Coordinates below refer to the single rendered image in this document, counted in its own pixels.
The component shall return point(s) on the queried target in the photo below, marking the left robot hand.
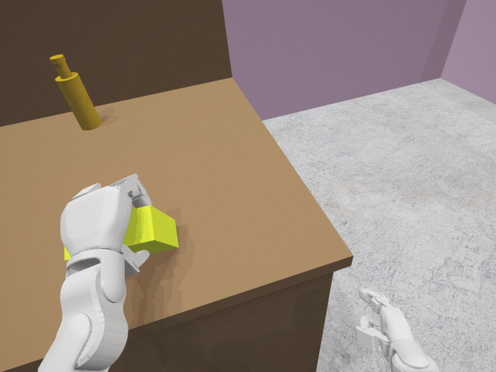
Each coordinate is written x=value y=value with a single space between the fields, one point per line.
x=98 y=218

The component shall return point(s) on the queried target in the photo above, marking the right robot hand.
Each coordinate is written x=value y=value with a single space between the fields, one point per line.
x=393 y=326

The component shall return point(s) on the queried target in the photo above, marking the table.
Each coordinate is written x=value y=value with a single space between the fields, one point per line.
x=248 y=287

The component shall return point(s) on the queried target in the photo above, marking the robot left forearm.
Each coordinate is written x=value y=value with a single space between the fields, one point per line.
x=94 y=330

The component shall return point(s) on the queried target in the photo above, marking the robot right forearm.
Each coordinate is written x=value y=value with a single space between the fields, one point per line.
x=408 y=356

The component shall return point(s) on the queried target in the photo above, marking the sponge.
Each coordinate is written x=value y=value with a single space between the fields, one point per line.
x=149 y=229

